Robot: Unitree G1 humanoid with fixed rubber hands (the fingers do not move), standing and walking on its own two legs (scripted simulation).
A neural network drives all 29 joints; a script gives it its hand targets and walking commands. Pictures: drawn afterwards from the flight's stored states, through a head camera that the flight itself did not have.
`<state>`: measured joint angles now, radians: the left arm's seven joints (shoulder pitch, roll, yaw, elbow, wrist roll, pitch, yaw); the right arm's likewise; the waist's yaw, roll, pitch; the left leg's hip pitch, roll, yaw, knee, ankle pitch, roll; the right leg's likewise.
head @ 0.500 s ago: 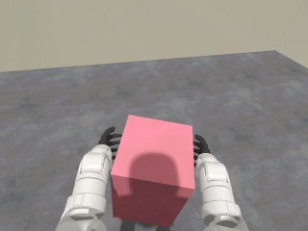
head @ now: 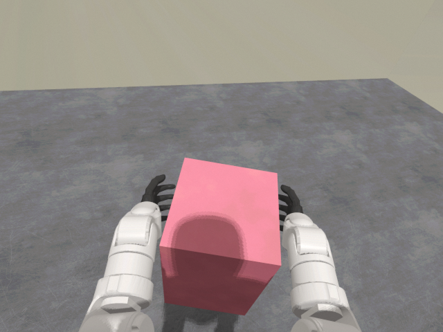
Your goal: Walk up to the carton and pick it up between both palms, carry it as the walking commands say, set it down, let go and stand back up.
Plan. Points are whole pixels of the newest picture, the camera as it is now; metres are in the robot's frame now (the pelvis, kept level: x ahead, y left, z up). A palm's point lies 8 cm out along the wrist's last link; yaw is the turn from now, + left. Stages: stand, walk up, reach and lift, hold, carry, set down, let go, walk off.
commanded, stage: set down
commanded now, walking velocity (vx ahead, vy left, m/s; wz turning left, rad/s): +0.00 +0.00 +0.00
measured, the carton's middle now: (216, 242) +0.31 +0.00 -0.04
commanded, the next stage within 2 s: none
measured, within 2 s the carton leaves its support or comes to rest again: neither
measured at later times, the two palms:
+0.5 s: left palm (174, 207) +0.35 +0.10 +0.01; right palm (303, 223) +0.34 -0.18 +0.01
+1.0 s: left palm (164, 236) +0.34 +0.12 -0.08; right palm (283, 243) +0.34 -0.16 -0.06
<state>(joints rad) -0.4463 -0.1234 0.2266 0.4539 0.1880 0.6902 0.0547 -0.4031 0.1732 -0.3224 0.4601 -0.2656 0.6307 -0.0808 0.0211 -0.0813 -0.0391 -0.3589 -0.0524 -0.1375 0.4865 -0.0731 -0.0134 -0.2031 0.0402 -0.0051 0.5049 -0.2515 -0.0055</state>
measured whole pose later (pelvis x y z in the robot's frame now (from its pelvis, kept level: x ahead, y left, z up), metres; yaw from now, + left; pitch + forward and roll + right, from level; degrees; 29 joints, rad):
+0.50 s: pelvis +0.03 -0.03 +0.00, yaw +0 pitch -2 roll +0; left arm -0.43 -0.17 0.29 0.51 0.31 0.52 0.02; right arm -0.39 0.18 -0.39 0.54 -0.31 0.45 -0.05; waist 0.02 -0.08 0.03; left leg -0.33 -0.06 -0.14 0.50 -0.13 -0.01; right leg -0.20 0.05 0.01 0.57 -0.33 -0.04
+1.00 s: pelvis +0.04 -0.01 -0.01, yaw -2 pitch +10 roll -1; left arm -0.31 -0.16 0.25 0.52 0.31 0.24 0.03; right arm -0.33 0.17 -0.31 0.61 -0.31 0.17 -0.08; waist 0.02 -0.08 0.04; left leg -0.64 -0.06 -0.13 0.63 -0.17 -0.01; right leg -0.49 0.06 0.03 0.66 -0.34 -0.02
